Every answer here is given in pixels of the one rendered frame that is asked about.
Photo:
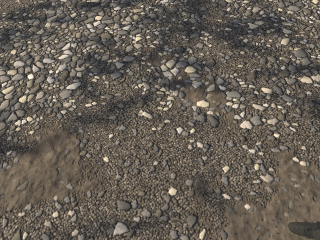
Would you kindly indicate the robot right hand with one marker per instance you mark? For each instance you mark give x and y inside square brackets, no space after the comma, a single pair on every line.
[309,230]

